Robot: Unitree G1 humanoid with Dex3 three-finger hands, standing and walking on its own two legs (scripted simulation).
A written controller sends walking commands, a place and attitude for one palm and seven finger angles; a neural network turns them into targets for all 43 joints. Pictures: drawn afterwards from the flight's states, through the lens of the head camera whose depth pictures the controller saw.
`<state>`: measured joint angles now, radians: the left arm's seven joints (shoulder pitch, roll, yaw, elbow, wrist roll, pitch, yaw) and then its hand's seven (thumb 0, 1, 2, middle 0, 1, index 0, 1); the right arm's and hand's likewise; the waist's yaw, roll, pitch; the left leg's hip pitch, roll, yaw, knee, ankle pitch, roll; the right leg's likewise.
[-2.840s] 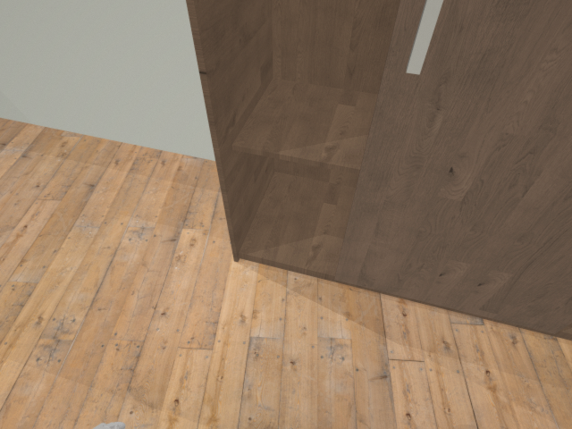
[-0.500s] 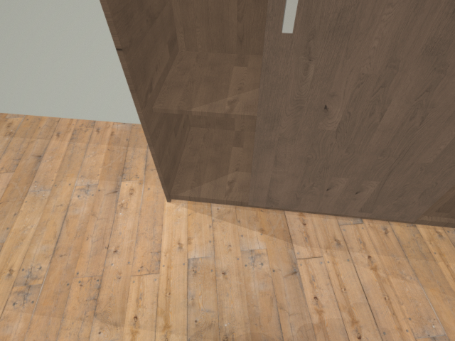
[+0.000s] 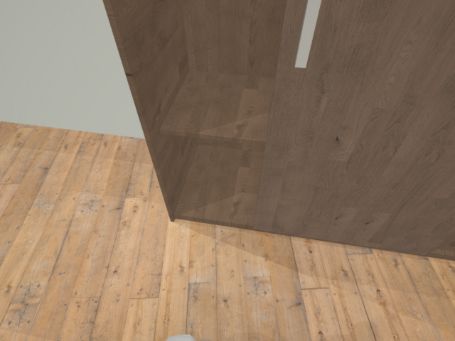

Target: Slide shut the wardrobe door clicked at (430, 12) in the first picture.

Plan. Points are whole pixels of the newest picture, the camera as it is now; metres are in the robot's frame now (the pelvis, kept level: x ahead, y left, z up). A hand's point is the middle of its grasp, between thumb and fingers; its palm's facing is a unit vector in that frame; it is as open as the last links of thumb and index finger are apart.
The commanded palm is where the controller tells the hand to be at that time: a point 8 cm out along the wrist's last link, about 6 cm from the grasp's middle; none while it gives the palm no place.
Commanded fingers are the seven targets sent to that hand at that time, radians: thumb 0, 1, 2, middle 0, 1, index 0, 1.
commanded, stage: take the last steps up to it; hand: right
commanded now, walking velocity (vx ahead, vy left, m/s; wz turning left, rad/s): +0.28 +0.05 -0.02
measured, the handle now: (310, 12) +0.69 -0.09 +0.26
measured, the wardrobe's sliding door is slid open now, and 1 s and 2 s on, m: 0.40 0.40 0.40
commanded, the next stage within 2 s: come to a stop and stand still in 0.34 s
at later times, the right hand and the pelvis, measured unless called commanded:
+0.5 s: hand out of the picture +0.11 -0.16 -0.20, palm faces +0.08 +0.99 -0.11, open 7.3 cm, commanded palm none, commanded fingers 0.00 -0.90 -0.90 0.20 0.30 0.20 0.30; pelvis +0.16 +0.00 -0.02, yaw +0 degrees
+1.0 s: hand (307, 303) +0.25 -0.14 -0.17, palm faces +0.02 +0.96 -0.27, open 7.4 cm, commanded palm none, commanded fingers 0.00 -0.90 -0.90 0.20 0.30 0.20 0.30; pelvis +0.18 +0.05 -0.01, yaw +0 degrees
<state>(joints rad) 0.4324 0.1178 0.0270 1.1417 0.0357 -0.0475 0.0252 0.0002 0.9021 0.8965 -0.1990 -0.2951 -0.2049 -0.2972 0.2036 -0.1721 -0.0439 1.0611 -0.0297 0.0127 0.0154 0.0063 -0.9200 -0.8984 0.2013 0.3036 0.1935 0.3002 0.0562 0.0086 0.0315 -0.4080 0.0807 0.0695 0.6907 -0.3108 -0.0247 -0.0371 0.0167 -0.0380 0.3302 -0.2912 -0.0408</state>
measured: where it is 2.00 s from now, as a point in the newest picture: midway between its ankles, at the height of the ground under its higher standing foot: outside the picture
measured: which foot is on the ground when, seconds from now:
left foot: up 0.00-0.06, down 0.08-0.42, up 0.44-0.88, down 0.90-1.00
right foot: down 0.00-0.08, up 0.10-0.40, down 0.42-0.90, up 0.92-1.00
